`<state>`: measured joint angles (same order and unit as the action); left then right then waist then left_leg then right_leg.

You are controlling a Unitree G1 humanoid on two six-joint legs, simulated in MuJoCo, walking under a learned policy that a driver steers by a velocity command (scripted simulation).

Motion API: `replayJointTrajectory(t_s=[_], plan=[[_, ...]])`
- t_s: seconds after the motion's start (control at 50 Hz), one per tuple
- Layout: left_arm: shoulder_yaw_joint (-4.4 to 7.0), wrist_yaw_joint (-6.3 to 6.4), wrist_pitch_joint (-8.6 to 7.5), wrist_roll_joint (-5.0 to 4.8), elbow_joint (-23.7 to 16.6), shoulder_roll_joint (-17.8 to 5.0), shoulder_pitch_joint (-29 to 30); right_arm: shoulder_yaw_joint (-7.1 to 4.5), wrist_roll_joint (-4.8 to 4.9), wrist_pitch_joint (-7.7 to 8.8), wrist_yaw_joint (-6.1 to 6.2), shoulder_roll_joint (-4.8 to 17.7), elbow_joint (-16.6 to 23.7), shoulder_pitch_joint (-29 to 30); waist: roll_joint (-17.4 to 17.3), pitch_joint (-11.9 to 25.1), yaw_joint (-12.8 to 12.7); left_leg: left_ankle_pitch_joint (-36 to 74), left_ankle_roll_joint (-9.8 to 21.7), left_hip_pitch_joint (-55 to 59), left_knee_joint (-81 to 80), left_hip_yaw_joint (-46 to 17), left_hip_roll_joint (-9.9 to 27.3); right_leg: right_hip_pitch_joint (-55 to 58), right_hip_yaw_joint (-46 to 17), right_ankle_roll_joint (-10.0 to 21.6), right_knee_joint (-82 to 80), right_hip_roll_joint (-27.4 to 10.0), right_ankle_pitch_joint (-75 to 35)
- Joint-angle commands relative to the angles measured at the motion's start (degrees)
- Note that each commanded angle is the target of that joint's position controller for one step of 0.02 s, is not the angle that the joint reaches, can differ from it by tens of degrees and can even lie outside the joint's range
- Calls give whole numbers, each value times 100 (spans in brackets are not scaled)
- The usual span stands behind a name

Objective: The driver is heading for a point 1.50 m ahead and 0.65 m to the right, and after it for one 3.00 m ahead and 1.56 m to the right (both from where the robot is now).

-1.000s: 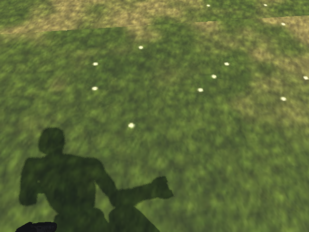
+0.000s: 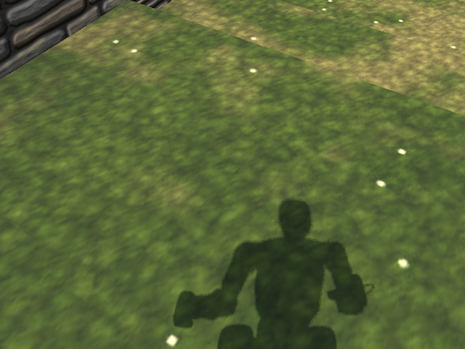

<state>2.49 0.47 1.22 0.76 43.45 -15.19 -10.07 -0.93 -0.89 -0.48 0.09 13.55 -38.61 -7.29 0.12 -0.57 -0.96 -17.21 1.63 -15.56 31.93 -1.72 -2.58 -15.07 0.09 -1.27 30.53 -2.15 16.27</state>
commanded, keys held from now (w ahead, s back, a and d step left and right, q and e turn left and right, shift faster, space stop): e+shift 0.68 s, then w+e+shift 0.10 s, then w+q+shift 0.22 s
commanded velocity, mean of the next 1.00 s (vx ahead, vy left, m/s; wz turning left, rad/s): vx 0.15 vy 0.00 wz -0.59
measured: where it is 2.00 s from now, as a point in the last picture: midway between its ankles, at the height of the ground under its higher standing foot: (328, 236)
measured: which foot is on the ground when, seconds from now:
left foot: down 0.00-0.62, up 0.64-1.00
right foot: down 0.00-0.24, up 0.26-0.60, down 0.62-1.00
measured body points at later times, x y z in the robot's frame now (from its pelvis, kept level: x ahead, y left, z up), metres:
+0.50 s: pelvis -0.01 +0.00 +0.01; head +0.05 -0.02 +0.45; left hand +0.26 +0.19 -0.09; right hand +0.02 -0.32 -0.10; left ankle -0.01 +0.11 -0.73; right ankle -0.04 -0.14 -0.68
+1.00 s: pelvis +0.07 -0.09 +0.01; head +0.07 -0.10 +0.46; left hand +0.33 +0.07 -0.07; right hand +0.04 -0.41 -0.08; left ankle +0.24 -0.02 -0.69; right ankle -0.04 -0.14 -0.73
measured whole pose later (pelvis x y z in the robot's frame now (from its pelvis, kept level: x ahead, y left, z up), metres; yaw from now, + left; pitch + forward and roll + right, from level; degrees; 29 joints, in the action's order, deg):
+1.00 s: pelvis +0.07 -0.09 +0.01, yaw -38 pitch +3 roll +1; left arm 2.7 0.0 -3.5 -0.8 37.7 -16.9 -17.1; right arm -3.9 1.6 3.9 -1.5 17.5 -40.1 -10.2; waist -0.3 3.1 -2.1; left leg -7.1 -1.1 -31.1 40.0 -0.1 2.7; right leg -7.3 -4.7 2.5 20.2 1.5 16.1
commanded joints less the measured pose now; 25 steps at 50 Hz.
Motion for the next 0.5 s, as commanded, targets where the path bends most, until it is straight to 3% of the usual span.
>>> replayJointTrajectory(t_s=[0.02, 0.04, 0.08, 0.16, 0.2, 0.22, 0.24, 0.26, 0.28, 0.3, 0.32, 0.34, 0.38, 0.42, 0.46, 0.5], plan=[[117, -34, -139, -58, -371, -724, 336, -170, -189, 128, 30, 597, 112, -436, 888, 529, 417, 291, -124, 526, -607, -275, 317, 139, -847, 634, -635, -691, -1742], [153, -69, -142, -100, -445, -820, 411, -274, -126, 96, 82, 915, 140, -44, 724, 237, 221, 329, -160, 531, -381, -117, 242, -139, -871, 585, -688, -553, -1403], [256, -49, -160, -181, -533, -1153, 455, -370, -73, -9, 211, 964, 177, -2, 820, 137, 228, 415, -122, 456, -61, 101, 176, -355, -1212, 683, -672, -607, -1615], [339, 84, -101, -189, -638, -1178, 107, -413, -5, -39, 258, 618, 254, -120, 1027, 319, 118, -21, -100, -59, 473, 150, -57, -133, -2215, 1182, -674, -860, -1905], [369, 119, -64, -217, -798, -1161, 354, -453, 33, 28, 214, 573, 219, -410, 1081, 473, 268, -253, -46, -169, 284, 31, -43, 22, -2446, 1210, -543, -876, -1995], [369, 127, -31, -245, -910, -1103, 532, -495, 43, 64, 195, 645, 171, -599, 904, 548, 359, 50, 12, 160, -76, -71, 97, -214, -2370, 1062, -344, -728, -1919], [348, 128, 18, -280, -1060, -953, 619, -581, 12, 71, 190, 893, 108, -695, 198, 575, 314, 495, 188, 808, -518, -443, 544, -955, -1875, 702, 172, -313, -1477], [311, 109, 54, -296, -1129, -789, 583, -672, -28, 42, 201, 1171, 80, -753, -933, 408, 278, 1421, 600, 1282, -1050, -1204, 1392, -1896, -976, 230, 1142, 265, -294], [330, 83, 60, -229, -1125, -782, 355, -651, -142, 70, 202, 1158, 198, -605, -1642, 535, 232, 2746, 1259, 1471, -1320, -2130, 2543, -2418, -432, -31, 2476, 443, 1709], [447, 50, 74, -171, -1038, -1044, 194, -546, -143, 115, 210, 928, 359, -462, -987, 602, 144, 3404, 1500, 1381, -1243, -2011, 2783, -2508, -579, -154, 3570, 88, 1929], [493, 21, 123, -219, -982, -1059, 123, -520, -100, 131, 242, 848, 455, -169, -535, 508, -2, 3297, 1369, 1186, -1204, -1470, 2562, -2478, -577, -221, 3943, -55, 1624], [453, 7, 184, -246, -950, -903, 75, -537, -33, 145, 261, 913, 477, 86, -425, 302, -88, 2973, 1157, 1052, -1253, -911, 2253, -2520, -489, -306, 3836, -201, 1178], [379, -40, 238, -265, -1046, -690, 292, -567, -31, 129, 333, 1037, 430, 13, -622, 146, 93, 2841, 1021, 1045, -1341, -219, 1949, -2535, -202, -452, 3546, -283, 576], [327, -129, 246, -281, -1233, -568, 534, -596, -55, 74, 372, 1094, 379, -205, -709, 220, 275, 2816, 1017, 1248, -1297, 192, 1903, -2393, 13, -485, 2970, -294, 369], [275, -218, 245, -245, -1388, -456, 722, -652, -21, 37, 341, 1239, 342, -294, -707, 334, 379, 2893, 997, 1374, -1208, 471, 2018, -2059, 177, -402, 2285, -323, 405], [314, -267, 280, -237, -1427, -547, 678, -721, 51, 33, 245, 1402, 310, -251, -770, 417, 345, 3090, 924, 1269, -1086, 737, 2120, -1532, 446, -276, 1758, -231, 421]])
